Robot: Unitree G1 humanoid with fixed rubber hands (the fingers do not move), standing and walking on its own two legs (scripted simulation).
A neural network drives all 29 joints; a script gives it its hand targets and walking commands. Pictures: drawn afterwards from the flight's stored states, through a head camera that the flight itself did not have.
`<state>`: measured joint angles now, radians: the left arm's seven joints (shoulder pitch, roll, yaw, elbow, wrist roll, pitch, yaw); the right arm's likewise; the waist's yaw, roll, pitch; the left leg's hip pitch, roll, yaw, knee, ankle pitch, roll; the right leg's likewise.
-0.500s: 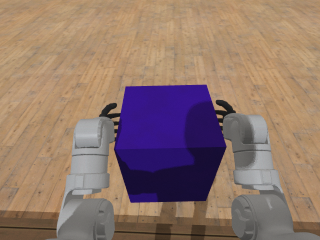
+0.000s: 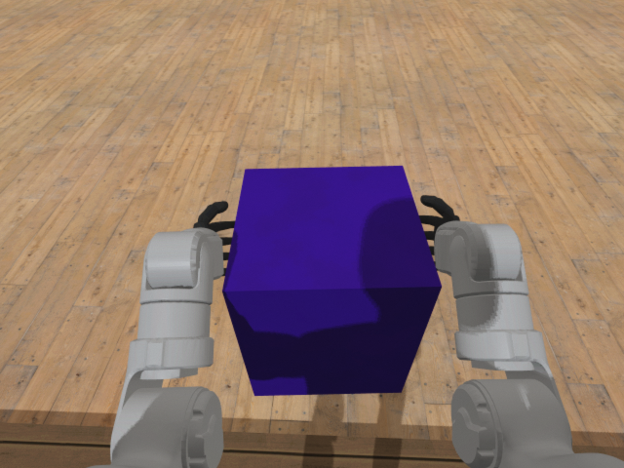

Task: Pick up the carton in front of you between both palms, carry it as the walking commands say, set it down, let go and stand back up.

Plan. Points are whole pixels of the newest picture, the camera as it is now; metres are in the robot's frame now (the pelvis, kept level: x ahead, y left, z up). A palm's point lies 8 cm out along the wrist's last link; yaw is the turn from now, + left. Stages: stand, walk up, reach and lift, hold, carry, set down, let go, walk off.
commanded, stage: carry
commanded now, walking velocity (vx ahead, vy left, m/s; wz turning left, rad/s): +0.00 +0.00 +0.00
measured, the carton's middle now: (326, 284) +0.34 +0.00 +0.06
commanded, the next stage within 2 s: none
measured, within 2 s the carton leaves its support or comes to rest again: neither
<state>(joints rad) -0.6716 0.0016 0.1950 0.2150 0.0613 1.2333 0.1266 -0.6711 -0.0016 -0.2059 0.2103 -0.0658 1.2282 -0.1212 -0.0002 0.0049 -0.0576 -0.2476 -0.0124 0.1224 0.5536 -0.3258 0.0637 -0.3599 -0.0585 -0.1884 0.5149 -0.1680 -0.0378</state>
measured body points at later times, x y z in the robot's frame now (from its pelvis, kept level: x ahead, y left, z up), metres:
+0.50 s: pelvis +0.00 +0.00 +0.00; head -0.01 +0.01 +0.45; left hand +0.36 +0.16 +0.12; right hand +0.36 -0.15 +0.12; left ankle -0.02 +0.07 -0.73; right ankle +0.07 -0.10 -0.73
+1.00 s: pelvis +0.00 +0.01 +0.00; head -0.02 +0.01 +0.45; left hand +0.35 +0.16 +0.12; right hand +0.35 -0.14 +0.12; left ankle -0.02 +0.07 -0.73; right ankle +0.07 -0.10 -0.73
